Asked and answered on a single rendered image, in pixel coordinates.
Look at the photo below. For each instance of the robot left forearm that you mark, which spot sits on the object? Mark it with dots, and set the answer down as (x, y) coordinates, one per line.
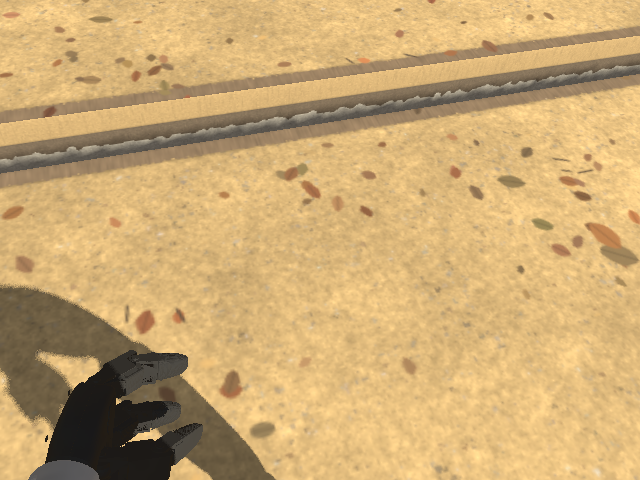
(64, 470)

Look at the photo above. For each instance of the robot left hand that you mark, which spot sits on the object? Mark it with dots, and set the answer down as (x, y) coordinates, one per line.
(91, 427)

